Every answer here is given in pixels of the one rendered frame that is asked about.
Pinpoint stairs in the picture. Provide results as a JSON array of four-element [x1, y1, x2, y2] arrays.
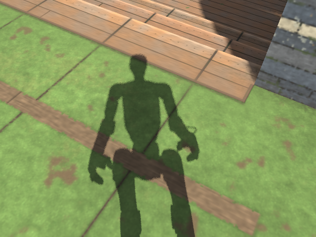
[[83, 0, 271, 65]]

